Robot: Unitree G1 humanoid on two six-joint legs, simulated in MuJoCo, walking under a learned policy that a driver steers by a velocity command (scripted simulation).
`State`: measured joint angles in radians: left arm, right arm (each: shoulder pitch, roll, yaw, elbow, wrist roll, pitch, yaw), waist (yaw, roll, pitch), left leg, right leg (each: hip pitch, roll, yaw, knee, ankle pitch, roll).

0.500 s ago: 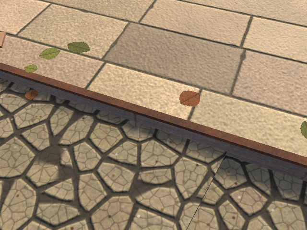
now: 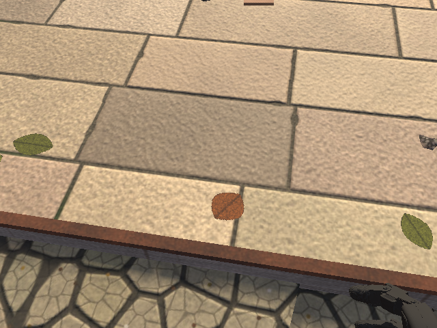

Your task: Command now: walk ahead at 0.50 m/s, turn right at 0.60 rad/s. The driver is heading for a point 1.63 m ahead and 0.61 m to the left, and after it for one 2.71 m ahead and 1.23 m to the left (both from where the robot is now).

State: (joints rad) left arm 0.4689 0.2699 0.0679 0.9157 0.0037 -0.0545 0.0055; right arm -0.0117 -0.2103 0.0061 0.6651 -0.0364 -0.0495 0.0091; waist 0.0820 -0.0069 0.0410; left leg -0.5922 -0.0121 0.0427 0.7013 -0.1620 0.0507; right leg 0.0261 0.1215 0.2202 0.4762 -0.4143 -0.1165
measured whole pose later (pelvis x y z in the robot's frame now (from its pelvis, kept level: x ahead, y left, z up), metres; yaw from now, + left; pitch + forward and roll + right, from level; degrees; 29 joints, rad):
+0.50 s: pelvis +0.25 -0.04 +0.01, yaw +0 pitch +2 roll +3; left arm 0.06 0.22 0.01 0.74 0.06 -0.09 -0.02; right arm 0.43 -0.26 -0.07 0.89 -0.01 -0.05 0.00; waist -0.09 -0.02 0.01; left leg -0.23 -0.01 0.00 0.84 -0.54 0.04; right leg -0.36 -0.05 0.01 0.48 -0.15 -0.01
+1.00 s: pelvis +0.52 +0.03 +0.00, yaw +18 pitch +4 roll +1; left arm 0.47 0.19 0.02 0.97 0.01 -0.07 0.02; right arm -0.05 -0.17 0.01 0.54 -0.03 0.01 0.04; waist 0.03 0.01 0.02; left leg -0.92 -0.02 0.17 1.16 -0.34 0.18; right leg 0.15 -0.12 -0.27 0.37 -0.38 0.05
